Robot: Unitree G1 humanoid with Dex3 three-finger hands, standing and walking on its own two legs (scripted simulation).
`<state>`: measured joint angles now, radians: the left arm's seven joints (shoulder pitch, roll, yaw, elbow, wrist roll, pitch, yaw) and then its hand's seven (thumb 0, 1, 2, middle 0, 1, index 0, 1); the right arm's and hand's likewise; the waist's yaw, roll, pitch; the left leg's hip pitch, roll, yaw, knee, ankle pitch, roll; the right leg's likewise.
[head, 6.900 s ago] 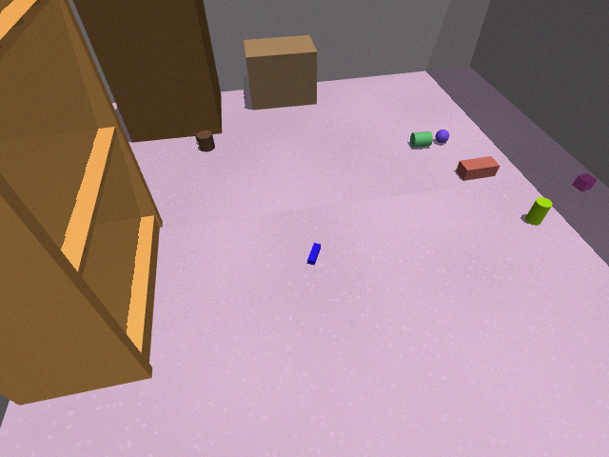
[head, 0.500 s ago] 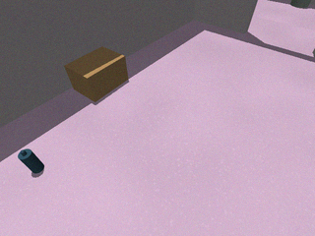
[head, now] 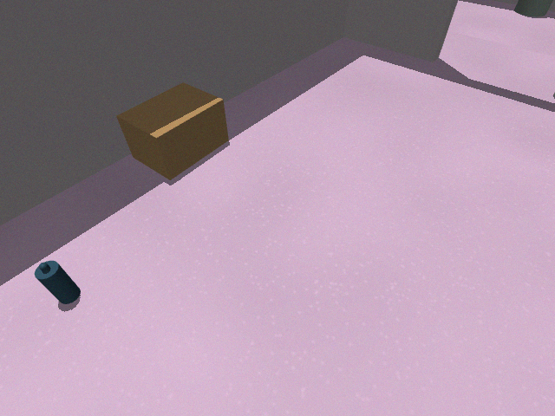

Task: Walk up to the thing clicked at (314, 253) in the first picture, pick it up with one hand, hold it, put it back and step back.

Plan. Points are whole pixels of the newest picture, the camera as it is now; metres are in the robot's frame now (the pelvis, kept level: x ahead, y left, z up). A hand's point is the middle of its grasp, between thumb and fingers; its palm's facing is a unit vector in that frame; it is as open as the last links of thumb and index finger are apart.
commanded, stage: stand
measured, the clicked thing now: out of the picture -0.58 +0.81 -0.77
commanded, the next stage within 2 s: walk up in 0.38 s
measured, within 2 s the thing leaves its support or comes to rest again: neither
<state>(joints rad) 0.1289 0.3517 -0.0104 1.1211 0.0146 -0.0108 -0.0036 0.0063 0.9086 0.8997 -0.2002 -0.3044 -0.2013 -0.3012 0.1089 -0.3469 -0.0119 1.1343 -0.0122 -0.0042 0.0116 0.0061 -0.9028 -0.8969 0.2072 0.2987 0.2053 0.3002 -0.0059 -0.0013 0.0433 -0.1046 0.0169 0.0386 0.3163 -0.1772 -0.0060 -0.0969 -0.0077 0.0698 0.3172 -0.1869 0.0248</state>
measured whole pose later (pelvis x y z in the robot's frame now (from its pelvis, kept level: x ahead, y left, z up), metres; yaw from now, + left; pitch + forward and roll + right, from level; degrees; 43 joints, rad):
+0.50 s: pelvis +0.01 -0.01 +0.00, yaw -2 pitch -2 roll +0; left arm 0.20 0.38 0.03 1.07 0.04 -0.01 -0.05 0.01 0.91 0.90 -0.20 -0.30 -0.20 -0.30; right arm 0.18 -0.36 -0.07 1.05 -0.04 -0.03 0.05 0.01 -0.90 -0.90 0.21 0.30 0.21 0.30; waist -0.01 0.00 0.02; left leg -0.12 0.03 0.07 0.39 -0.25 0.03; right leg -0.24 0.00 0.04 0.65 -0.43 -0.01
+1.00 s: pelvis +0.18 -0.03 -0.02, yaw +0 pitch -3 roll -3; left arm 0.34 0.41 0.06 0.91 0.02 -0.07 -0.04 0.01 0.90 0.90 -0.20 -0.30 -0.20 -0.30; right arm 0.26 -0.41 -0.07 0.92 -0.04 -0.01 0.10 0.01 -0.90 -0.90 0.21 0.30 0.20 0.30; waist 0.03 0.04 0.09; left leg -0.44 0.09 0.00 0.62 -0.19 0.01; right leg 0.02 0.01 -0.09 0.42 -0.39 0.01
